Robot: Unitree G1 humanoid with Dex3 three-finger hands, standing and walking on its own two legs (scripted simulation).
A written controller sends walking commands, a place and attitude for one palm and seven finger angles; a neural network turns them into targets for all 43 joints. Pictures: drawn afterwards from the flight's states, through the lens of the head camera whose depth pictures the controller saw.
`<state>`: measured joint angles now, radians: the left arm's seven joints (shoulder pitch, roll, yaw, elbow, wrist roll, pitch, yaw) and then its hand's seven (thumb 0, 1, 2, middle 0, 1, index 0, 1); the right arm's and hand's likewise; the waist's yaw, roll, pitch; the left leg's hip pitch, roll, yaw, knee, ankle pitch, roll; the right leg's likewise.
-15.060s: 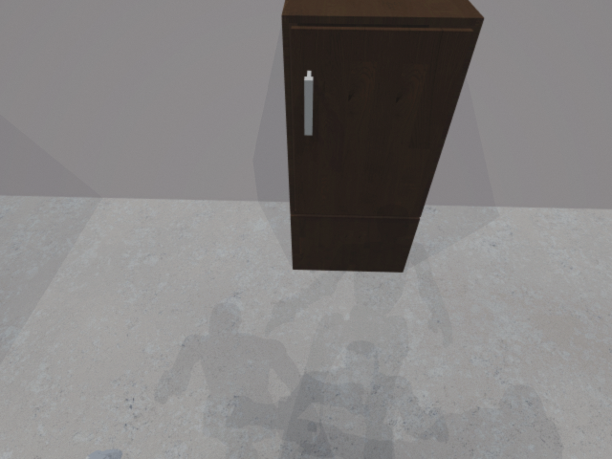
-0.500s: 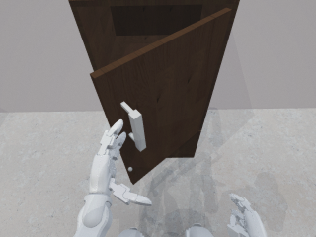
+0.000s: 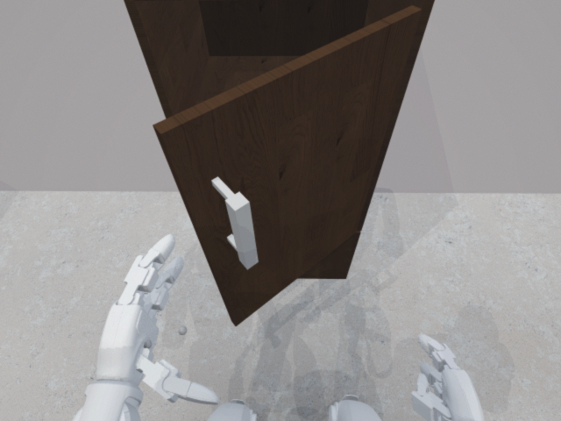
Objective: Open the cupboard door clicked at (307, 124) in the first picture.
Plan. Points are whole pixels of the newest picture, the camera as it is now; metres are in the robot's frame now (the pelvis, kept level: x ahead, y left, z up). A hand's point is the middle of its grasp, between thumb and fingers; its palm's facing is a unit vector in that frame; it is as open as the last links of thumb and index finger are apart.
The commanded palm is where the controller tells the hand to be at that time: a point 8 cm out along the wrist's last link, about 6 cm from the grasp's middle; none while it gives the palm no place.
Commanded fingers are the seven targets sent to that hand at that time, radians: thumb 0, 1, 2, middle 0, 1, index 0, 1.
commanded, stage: slide the hand sideways off the handle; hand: left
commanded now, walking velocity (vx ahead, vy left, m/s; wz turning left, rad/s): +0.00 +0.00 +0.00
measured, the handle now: (235, 225) +0.36 +0.09 +0.08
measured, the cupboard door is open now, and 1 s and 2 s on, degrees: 40 40 40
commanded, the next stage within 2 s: draw the hand back to the body in 0.08 s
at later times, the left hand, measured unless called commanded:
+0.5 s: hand (145, 324) +0.21 +0.16 +0.11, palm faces +0.03 -1.00 -0.08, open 16.3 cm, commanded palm +0.18 +0.22 +0.12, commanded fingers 0.00 -0.50 0.30 -0.15 -0.30 -0.15 -0.30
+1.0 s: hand (51, 296) +0.22 +0.23 +0.17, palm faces +0.29 -0.88 -0.39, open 13.6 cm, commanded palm +0.17 +0.28 +0.19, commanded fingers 0.00 0.27 0.63 -0.18 -0.30 -0.18 -0.30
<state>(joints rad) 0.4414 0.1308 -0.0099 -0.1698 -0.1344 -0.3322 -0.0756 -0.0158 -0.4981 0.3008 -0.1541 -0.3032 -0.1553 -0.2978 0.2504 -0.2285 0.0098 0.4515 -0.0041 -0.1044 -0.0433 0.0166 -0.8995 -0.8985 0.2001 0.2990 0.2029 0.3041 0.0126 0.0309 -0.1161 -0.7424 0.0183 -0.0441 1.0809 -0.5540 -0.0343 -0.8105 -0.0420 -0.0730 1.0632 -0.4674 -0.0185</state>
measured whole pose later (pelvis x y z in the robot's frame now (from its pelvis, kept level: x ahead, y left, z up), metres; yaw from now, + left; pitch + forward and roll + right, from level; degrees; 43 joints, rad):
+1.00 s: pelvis +0.02 +0.02 +0.06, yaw -1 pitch +0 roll -1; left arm 0.54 0.29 0.16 -0.39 -0.02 -0.05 0.12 -0.01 -0.06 0.49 -0.17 -0.30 -0.18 -0.30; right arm 0.25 -0.23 0.05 0.56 0.00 -0.15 -0.12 0.02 -0.90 -0.90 0.20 0.30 0.20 0.30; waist 0.05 0.06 -0.03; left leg -0.24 0.01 -0.02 0.64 -0.40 -0.01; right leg -0.31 -0.04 -0.06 0.62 -0.31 0.01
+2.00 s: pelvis +0.01 +0.01 +0.08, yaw -2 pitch -3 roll -1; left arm 0.45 0.34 0.39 -0.38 -0.03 -0.15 0.11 0.01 0.89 0.90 -0.21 -0.30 -0.22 -0.30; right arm 0.17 -0.23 0.02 0.63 -0.01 -0.10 -0.08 0.02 -0.90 -0.90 0.20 0.30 0.20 0.30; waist 0.04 0.06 0.04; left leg -0.09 0.04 0.00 0.42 -0.28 -0.01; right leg -0.15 -0.01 -0.05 0.37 -0.17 0.00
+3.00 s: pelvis -0.12 +0.03 +0.04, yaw +4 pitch -2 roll +1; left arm 0.48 0.43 0.49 -0.55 0.02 -0.26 0.14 0.01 0.89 0.90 -0.22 -0.31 -0.22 -0.30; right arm 0.18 -0.21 -0.02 0.57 0.00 -0.12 -0.08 0.02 -0.90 -0.90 0.20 0.30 0.20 0.30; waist -0.02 -0.04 0.10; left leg -0.49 -0.01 0.04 0.72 -0.28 0.04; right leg -0.51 0.02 0.11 0.66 -0.12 0.03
